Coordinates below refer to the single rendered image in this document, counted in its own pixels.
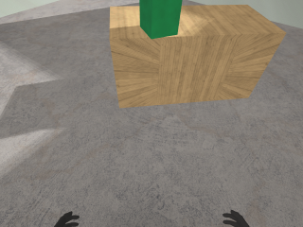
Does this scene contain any robot right hand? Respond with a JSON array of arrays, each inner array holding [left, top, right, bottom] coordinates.
[[223, 210, 250, 227]]

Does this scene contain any carton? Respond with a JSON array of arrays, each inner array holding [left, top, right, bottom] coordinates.
[[139, 0, 183, 39]]

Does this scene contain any pedestal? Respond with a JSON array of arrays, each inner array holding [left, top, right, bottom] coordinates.
[[109, 5, 286, 109]]

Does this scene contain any robot left hand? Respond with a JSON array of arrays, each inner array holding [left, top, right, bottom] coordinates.
[[54, 211, 79, 227]]

